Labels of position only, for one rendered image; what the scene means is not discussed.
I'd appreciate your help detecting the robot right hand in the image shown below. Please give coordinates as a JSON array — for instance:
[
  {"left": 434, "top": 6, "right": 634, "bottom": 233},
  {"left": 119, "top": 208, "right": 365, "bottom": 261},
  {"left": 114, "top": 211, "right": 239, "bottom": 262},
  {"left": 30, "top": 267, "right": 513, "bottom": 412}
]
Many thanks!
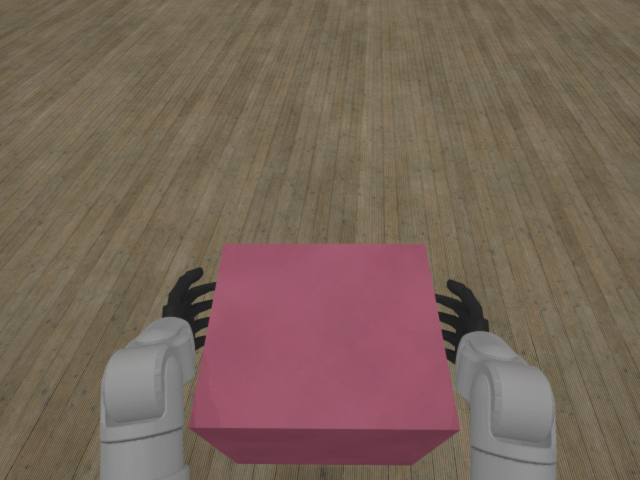
[{"left": 435, "top": 279, "right": 489, "bottom": 364}]

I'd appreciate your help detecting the robot left hand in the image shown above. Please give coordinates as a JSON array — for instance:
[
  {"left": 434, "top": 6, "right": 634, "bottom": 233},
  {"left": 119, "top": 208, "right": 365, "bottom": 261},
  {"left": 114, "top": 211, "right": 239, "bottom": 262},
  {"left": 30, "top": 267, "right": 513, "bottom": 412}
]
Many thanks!
[{"left": 162, "top": 267, "right": 216, "bottom": 351}]

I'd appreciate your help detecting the robot left forearm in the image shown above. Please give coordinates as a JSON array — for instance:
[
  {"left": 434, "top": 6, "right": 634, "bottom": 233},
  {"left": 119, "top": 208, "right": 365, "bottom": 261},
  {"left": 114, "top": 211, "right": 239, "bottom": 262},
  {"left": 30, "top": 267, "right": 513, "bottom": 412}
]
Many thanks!
[{"left": 100, "top": 317, "right": 196, "bottom": 480}]

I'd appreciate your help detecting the carton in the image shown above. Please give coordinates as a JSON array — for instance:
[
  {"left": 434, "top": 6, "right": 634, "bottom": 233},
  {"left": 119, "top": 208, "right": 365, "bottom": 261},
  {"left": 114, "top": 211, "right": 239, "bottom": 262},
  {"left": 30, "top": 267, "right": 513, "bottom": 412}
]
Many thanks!
[{"left": 188, "top": 244, "right": 460, "bottom": 465}]

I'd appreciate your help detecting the robot right forearm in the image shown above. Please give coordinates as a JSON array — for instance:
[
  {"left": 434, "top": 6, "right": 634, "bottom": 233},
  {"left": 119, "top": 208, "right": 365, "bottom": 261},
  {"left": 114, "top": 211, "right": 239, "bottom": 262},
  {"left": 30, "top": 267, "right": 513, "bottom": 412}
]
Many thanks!
[{"left": 455, "top": 331, "right": 557, "bottom": 480}]

